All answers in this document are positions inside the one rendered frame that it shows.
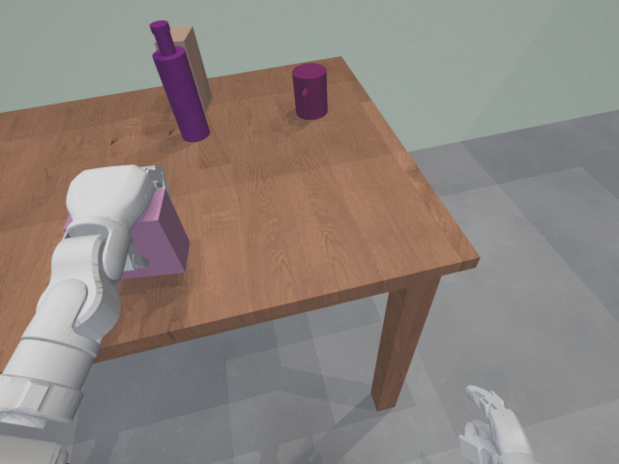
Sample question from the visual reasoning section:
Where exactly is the table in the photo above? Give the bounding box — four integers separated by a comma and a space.
0, 56, 481, 464

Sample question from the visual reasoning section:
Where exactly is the robot left upper arm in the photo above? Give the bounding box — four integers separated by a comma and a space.
0, 434, 69, 464

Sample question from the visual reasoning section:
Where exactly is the right robot hand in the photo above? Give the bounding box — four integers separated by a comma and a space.
458, 385, 533, 464

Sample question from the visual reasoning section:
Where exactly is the sponge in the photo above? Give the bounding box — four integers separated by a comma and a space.
63, 188, 190, 279

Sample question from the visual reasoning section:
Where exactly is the robot left forearm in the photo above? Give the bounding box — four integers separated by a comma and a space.
0, 217, 131, 429

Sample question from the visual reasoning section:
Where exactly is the left robot hand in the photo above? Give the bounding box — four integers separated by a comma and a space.
66, 164, 170, 272

